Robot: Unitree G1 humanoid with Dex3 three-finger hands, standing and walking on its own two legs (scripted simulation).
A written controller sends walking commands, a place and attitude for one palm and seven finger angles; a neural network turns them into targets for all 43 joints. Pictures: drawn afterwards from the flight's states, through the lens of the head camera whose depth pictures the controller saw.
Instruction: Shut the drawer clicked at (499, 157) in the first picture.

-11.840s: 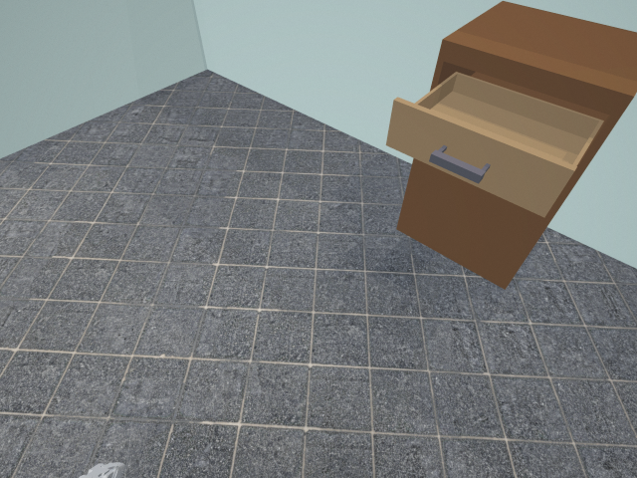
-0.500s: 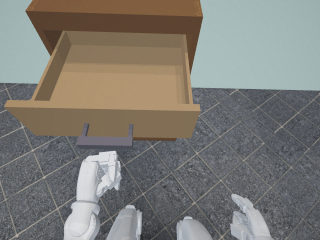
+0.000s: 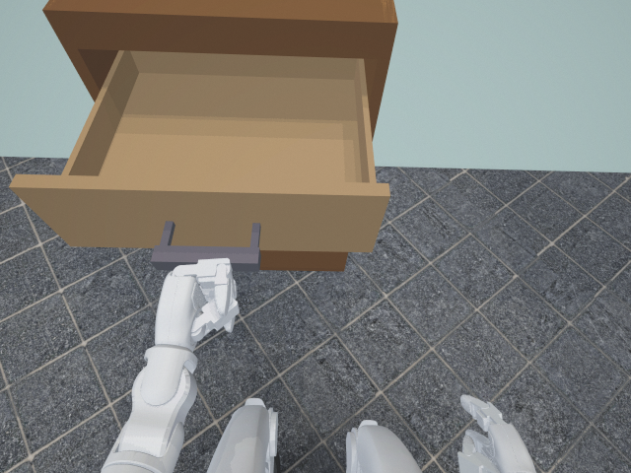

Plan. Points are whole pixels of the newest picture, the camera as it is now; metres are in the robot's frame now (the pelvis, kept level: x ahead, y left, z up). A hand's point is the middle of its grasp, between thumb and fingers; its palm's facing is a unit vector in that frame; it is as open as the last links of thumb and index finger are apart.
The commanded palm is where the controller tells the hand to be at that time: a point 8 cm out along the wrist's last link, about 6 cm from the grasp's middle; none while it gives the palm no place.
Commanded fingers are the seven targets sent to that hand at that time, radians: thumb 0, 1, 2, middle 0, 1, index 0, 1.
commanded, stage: push the drawer shut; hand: left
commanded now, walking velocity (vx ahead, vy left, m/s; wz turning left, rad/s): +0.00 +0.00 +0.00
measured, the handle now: (210, 244) +0.40 +0.15 +0.02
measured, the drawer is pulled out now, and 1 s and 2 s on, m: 0.26 0.14 0.01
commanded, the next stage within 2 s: none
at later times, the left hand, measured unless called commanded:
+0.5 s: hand (240, 256) +0.38 +0.11 +0.02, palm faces -0.02 -1.00 -0.05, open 3.3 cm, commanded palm +0.37 +0.16 +0.03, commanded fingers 0.00 0.90 0.90 -1.40 -1.60 -1.40 -1.60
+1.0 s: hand (244, 214) +0.45 +0.11 +0.02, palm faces +0.01 -1.00 -0.05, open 3.3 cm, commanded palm +0.43 +0.16 +0.03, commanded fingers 0.00 0.90 0.90 -1.40 -1.60 -1.40 -1.60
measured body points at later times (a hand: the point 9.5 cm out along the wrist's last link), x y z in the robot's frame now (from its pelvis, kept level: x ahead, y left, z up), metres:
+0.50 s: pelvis -0.01 +0.01 +0.00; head +0.10 +0.02 +0.44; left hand +0.37 +0.16 +0.03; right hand +0.11 -0.24 -0.12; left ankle +0.06 +0.11 -0.61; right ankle -0.01 -0.09 -0.61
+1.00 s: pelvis -0.01 +0.01 -0.01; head +0.12 +0.02 +0.43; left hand +0.44 +0.16 +0.03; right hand +0.06 -0.25 -0.13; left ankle +0.06 +0.11 -0.61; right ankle -0.01 -0.09 -0.61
